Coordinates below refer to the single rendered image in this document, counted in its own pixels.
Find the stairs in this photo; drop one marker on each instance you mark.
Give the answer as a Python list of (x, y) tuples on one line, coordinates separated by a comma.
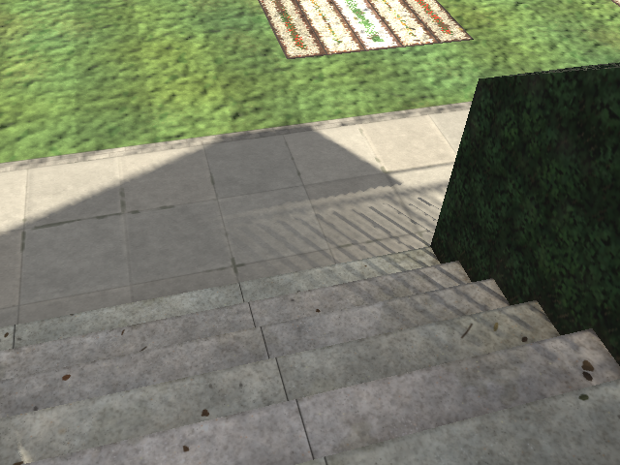
[(391, 360)]

